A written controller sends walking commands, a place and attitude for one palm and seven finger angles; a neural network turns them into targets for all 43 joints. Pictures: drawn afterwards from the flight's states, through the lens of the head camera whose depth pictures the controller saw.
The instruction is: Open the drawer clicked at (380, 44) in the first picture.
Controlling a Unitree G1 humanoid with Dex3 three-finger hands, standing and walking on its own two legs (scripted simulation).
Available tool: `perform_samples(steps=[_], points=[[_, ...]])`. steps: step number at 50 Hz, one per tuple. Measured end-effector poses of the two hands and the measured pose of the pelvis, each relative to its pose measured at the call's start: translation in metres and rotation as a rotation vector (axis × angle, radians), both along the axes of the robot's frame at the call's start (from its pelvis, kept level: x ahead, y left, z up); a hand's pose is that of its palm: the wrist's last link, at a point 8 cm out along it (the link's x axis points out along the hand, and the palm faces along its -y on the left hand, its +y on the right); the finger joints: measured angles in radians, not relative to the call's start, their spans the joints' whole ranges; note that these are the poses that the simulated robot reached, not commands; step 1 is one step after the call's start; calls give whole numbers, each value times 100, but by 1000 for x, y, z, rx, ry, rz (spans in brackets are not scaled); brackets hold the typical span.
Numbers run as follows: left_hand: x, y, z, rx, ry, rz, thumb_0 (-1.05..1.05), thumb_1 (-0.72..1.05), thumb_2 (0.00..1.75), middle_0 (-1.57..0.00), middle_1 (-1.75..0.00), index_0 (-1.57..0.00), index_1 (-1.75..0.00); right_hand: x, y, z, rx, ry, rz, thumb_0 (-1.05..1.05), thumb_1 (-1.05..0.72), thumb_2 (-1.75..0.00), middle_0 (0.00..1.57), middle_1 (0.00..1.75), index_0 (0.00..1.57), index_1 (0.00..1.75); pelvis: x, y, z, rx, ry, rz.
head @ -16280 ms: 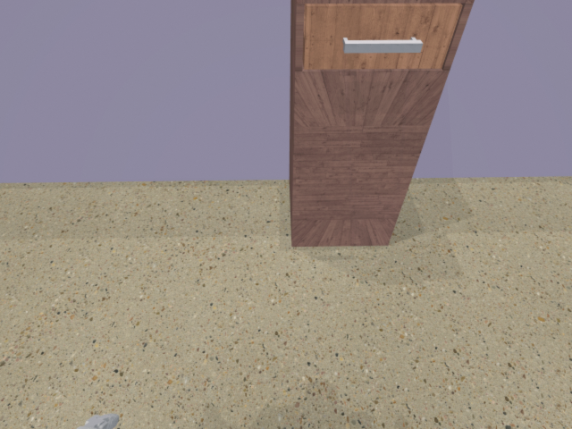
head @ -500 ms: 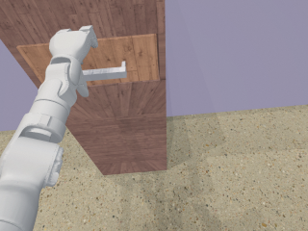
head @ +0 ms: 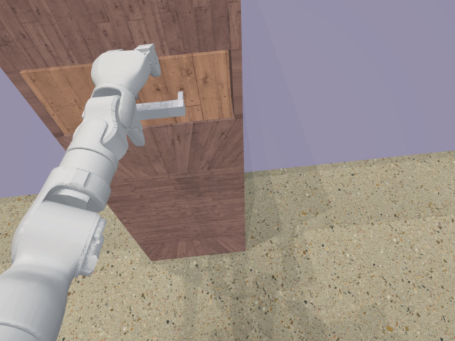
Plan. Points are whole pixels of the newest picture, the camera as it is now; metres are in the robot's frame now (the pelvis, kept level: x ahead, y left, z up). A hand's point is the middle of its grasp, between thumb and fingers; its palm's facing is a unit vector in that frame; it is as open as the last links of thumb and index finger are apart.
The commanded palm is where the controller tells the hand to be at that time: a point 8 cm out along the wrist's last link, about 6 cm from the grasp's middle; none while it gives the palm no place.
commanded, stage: move the hooked fingers above the handle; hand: left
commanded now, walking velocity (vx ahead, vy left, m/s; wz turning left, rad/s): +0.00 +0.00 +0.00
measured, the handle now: (136, 106) +0.54 +0.18 +0.13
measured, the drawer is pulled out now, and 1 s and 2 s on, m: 0.00 0.00 0.00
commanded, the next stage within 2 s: lower the fingers behind the handle in 0.78 s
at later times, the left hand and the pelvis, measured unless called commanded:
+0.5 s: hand (119, 115) +0.47 +0.18 +0.16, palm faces -0.02 +0.00 -1.00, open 13.8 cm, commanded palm +0.48 +0.19 +0.23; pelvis +0.00 +0.00 +0.00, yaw +2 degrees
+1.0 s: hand (113, 120) +0.47 +0.19 +0.15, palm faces -0.08 +0.01 -1.00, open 13.7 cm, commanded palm +0.47 +0.19 +0.22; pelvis -0.01 +0.00 +0.00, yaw +1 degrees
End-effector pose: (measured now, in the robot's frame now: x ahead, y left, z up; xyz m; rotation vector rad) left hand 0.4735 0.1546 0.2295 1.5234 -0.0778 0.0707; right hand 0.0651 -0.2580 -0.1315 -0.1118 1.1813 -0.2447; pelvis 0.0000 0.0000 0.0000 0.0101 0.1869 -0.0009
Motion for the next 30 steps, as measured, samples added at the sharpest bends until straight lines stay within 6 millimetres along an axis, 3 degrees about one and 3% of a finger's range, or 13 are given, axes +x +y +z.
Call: perform_samples(steps=[9,13,17,20,25,30], points=[[2,-1,9,-7,93,72,0,-49,30,-38,-123,-38,-124,-4,3,4,1,-27,-44,1,-90,-90,20,30,20,30,-3,-3,2,3,-28,-17],[0,17,3,8,131,96,1,-49,30,-35,-122,-35,-123,-6,-6,10,-32,-43,-51,1,-90,-90,21,30,20,30,-6,-5,2,3,-31,-18],[-6,44,-15,35,183,126,1,-49,30,-34,-121,-33,-121,-10,-16,14,-67,-32,-36,1,-90,-90,21,30,20,30,-8,-6,1,0,-24,-6],[-13,53,-25,54,196,93,0,-49,30,-33,-121,-33,-121,-14,-22,15,-90,-4,-18,1,-90,-90,20,30,20,30,-7,-5,1,-3,-17,11],[-19,30,-18,49,117,-65,0,-49,30,-33,-120,-32,-120,-13,-22,13,-102,35,13,1,-90,-90,20,30,20,30,-3,-1,0,-9,-17,42],[-4,7,4,-17,17,-82,0,-49,30,-36,-123,-32,-120,-5,-10,9,-69,15,10,1,-90,-90,20,30,20,30,1,5,-1,-10,-9,36]])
